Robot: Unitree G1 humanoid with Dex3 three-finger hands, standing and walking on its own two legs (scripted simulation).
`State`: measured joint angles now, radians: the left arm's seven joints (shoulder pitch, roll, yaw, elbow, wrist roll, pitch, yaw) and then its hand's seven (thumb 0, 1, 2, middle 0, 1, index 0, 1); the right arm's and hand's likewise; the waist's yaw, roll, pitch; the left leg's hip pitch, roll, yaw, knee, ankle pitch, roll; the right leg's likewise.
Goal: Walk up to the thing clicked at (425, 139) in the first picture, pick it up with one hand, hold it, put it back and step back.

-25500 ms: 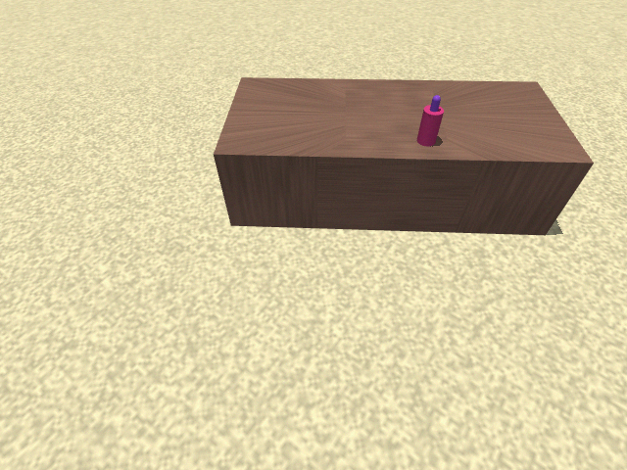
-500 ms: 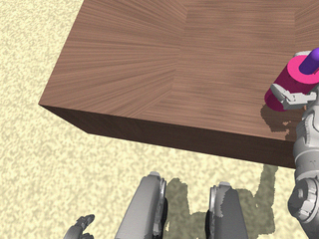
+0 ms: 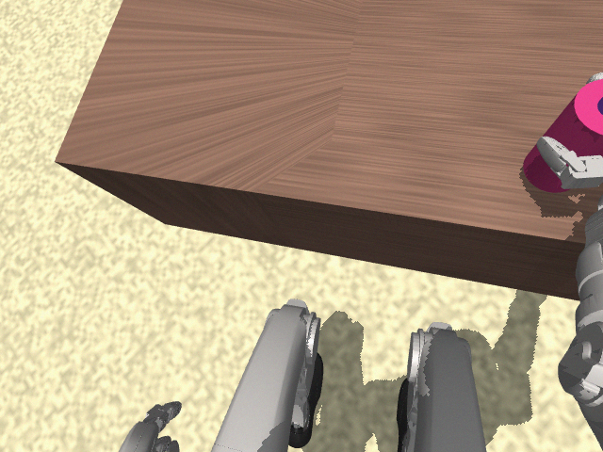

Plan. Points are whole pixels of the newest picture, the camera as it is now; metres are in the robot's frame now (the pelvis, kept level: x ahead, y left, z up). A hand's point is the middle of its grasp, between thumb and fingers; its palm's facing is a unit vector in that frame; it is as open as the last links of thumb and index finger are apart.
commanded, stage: lower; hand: right
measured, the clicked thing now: (591, 129) +0.51 -0.24 -0.01
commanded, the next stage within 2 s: loosen in 0.34 s
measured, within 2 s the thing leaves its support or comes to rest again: rests again in 0.16 s
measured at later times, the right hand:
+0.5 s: hand (578, 141) +0.51 -0.24 -0.04, palm faces +0.29 +0.96 -0.01, open 10.0 cm
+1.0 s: hand (587, 132) +0.52 -0.25 -0.03, palm faces +0.29 +0.96 -0.01, open 12.3 cm
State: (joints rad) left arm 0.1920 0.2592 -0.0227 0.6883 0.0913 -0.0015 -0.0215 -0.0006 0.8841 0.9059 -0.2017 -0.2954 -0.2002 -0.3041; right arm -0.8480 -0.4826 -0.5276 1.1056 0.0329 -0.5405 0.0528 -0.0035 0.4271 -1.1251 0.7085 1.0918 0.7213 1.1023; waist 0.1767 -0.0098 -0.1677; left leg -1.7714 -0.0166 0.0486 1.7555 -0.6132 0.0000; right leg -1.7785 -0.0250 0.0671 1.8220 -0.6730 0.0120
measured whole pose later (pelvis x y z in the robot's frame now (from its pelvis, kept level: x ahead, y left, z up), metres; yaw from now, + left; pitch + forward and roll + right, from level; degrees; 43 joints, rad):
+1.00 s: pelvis -0.01 +0.00 -0.04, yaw +0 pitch +37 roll +4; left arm 0.20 0.27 -0.02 0.65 0.07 0.04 -0.02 0.00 0.90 0.90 -0.20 -0.30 -0.21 -0.30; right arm -0.92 -0.51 -0.52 1.05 0.04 -0.46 0.06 -0.01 0.41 -0.42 0.72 0.59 0.73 0.59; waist 0.17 -0.02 -0.17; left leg -1.91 0.00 0.05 1.90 -0.63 0.00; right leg -1.92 -0.01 0.07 1.96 -0.68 0.01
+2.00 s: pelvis +0.03 -0.02 +0.17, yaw -1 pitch +22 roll +6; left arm 0.32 0.28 -0.05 0.64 -0.01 0.07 0.06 0.00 0.90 0.91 -0.20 -0.29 -0.20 -0.30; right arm -0.72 -0.80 -0.48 1.15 -0.06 -0.12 0.06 -0.01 0.48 -0.09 0.07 0.07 0.07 0.07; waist 0.16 0.00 -0.12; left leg -1.02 -0.04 0.06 1.06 -0.43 -0.01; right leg -1.07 -0.05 0.07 1.19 -0.51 -0.01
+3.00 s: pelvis +0.07 +0.01 +0.20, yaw -5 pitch +9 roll +2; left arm 0.24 0.23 -0.02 0.49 -0.02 -0.14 0.16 0.01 0.90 0.89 -0.20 -0.29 -0.21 -0.30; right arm 0.48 -0.23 -0.03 -0.08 0.04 0.36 -0.04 -0.01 0.52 -0.07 0.07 0.07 0.07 0.07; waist 0.03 -0.04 -0.13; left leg -0.63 -0.01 0.07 0.93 -0.47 0.01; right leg -0.66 -0.02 0.08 0.98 -0.49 0.02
